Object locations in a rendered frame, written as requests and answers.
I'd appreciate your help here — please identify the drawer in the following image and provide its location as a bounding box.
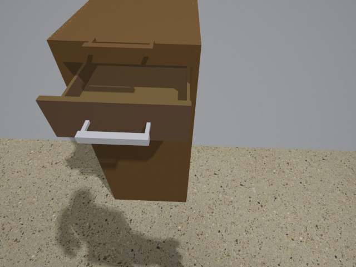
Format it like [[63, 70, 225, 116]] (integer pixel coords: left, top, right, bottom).
[[36, 63, 191, 142]]

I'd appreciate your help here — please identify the cabinet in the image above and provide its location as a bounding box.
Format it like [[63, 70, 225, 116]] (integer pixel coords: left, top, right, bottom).
[[47, 0, 201, 202]]

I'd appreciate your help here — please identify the handle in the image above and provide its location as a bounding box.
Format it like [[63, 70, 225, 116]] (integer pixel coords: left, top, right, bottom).
[[82, 42, 154, 57], [75, 120, 151, 146]]

